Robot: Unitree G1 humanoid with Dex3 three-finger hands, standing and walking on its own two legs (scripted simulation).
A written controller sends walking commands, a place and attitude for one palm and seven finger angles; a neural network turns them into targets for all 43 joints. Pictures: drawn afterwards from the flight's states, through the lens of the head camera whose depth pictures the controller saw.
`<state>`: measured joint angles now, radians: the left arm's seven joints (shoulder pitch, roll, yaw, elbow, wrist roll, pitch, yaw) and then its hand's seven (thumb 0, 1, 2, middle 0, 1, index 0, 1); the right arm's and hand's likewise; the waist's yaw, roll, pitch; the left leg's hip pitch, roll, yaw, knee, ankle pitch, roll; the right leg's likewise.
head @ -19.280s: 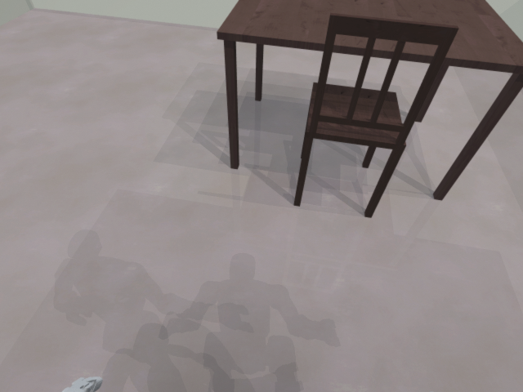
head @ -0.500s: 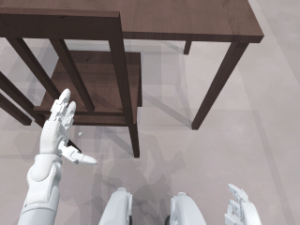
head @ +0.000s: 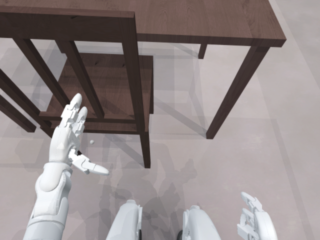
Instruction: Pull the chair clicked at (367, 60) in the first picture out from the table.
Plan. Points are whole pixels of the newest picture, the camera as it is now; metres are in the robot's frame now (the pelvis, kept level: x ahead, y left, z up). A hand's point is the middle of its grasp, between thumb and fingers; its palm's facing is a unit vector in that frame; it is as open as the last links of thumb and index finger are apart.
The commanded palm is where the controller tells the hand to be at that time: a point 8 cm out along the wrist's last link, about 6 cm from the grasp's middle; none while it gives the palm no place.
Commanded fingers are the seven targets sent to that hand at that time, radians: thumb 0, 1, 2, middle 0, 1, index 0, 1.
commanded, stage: push the fingers through the gap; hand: left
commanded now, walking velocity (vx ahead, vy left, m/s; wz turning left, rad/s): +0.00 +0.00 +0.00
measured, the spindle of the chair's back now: (53, 85) +0.48 +0.31 +0.05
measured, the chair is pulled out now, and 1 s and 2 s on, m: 0.00 -0.01 -0.01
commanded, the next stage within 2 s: aim the fingers beside a spindle in 0.44 s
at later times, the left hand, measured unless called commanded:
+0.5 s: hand (90, 130) +0.36 +0.19 +0.03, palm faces +0.03 -1.00 -0.05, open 16.5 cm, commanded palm +0.36 +0.24 +0.03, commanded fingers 0.00 -0.50 0.30 -0.06 -0.08 -0.06 -0.08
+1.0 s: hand (91, 123) +0.38 +0.20 +0.03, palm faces +0.03 -1.00 -0.03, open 16.9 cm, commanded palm +0.35 +0.25 +0.03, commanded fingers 0.00 -0.50 0.30 -0.06 -0.08 -0.06 -0.08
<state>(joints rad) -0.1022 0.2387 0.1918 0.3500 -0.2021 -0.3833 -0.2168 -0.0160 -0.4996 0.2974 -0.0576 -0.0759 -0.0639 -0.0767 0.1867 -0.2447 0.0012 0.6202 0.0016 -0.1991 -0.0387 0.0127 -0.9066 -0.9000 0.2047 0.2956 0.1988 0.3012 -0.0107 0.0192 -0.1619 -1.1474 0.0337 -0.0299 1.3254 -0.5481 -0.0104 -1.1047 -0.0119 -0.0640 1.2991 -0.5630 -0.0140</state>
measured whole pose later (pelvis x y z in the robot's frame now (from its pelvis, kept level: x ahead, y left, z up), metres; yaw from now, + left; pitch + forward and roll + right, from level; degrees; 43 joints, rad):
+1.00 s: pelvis -0.01 +0.00 +0.00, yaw -1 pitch +22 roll -2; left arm -0.34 0.29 0.28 0.62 -0.18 -0.41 -0.22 -0.02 -0.50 0.30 -0.06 -0.08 -0.08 -0.09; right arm 0.24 -0.25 0.01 0.65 0.00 -0.16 -0.03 0.01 -0.91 -0.90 0.20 0.30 0.20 0.30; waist -0.05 0.01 -0.17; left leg -1.18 0.04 -0.02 1.32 -0.53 0.00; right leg -1.14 0.00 -0.05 1.28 -0.53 -0.01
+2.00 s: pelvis +0.00 +0.00 +0.00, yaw +0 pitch +21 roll -2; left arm -0.10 0.27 0.26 0.39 -0.24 -0.40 -0.27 -0.02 -0.50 0.30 -0.06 -0.08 -0.06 -0.08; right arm 0.21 -0.25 0.00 0.63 0.01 -0.18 -0.04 0.01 -0.91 -0.90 0.20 0.30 0.20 0.30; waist -0.02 0.02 -0.16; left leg -1.14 0.04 -0.03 1.32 -0.55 -0.02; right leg -1.10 0.00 -0.06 1.29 -0.56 -0.02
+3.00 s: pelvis +0.00 +0.00 +0.00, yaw +0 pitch +21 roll -2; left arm -0.19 0.28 0.24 0.43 -0.21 -0.38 -0.24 -0.02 -0.50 0.30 -0.06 -0.08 -0.06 -0.08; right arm 0.19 -0.25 0.00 0.64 0.00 -0.18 -0.04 0.01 -0.91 -0.90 0.20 0.30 0.20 0.30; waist -0.02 0.02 -0.17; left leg -1.15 0.04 -0.04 1.33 -0.55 -0.02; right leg -1.11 0.00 -0.06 1.30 -0.56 -0.02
